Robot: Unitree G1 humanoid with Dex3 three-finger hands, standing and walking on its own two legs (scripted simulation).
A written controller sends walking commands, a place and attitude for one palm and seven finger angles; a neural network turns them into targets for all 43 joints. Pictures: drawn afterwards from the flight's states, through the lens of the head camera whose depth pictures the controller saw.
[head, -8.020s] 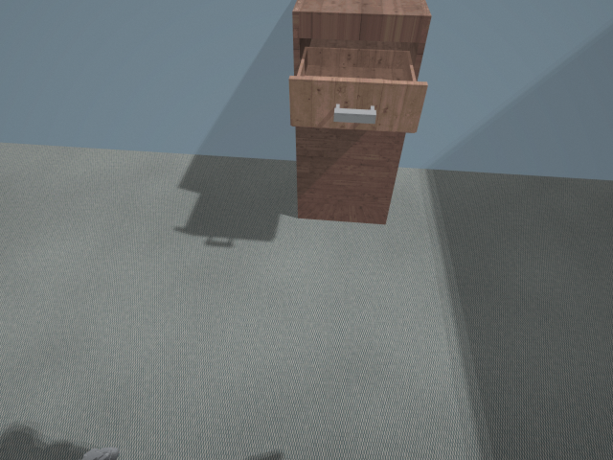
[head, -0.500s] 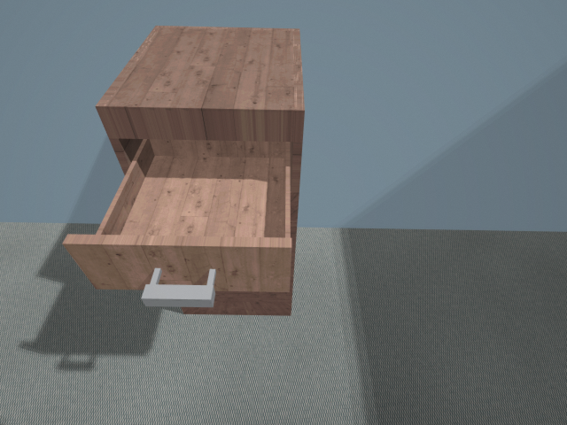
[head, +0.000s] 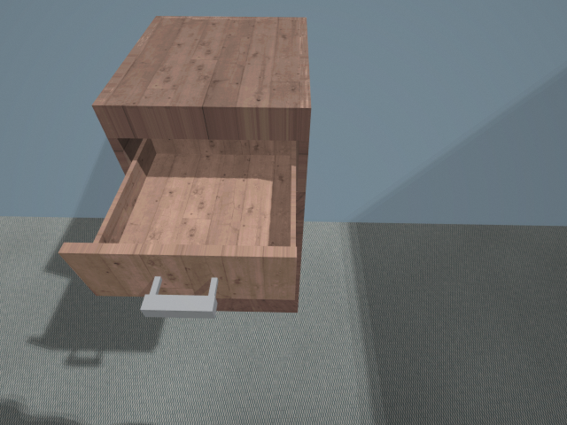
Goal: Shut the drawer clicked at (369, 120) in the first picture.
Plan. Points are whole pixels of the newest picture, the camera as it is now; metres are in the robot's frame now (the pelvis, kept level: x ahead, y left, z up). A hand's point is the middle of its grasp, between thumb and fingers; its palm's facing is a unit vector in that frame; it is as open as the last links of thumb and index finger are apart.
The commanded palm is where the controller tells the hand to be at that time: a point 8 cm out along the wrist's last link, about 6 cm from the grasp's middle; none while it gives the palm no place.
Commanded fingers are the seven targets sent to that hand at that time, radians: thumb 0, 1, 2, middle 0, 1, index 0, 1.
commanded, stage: come to a stop and stand still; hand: left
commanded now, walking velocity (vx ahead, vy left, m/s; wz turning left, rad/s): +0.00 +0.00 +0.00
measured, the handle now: (183, 294) +0.31 +0.20 -0.03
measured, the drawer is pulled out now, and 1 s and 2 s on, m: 0.28 0.28 0.27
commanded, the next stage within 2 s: look again from close up in 0.88 s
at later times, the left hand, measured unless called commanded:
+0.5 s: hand out of the picture +0.07 +0.19 -0.16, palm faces +0.03 -0.98 -0.22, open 7.3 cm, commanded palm none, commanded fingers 0.00 0.90 0.90 -0.20 -0.30 -0.20 -0.30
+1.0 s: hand out of the picture +0.02 +0.18 -0.17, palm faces +0.05 -0.98 -0.17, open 7.4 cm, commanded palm none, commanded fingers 0.00 0.90 0.90 -0.20 -0.30 -0.20 -0.30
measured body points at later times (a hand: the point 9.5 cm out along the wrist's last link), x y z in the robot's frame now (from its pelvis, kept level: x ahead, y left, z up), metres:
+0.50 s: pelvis +0.03 +0.01 +0.00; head +0.03 +0.01 +0.45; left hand +0.07 +0.24 -0.15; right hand +0.01 -0.19 -0.16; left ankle +0.04 +0.11 -0.73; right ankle +0.02 -0.09 -0.73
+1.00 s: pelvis +0.05 +0.02 +0.01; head +0.05 +0.02 +0.46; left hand +0.02 +0.23 -0.15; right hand +0.05 -0.21 -0.15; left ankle +0.04 +0.11 -0.73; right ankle +0.02 -0.09 -0.73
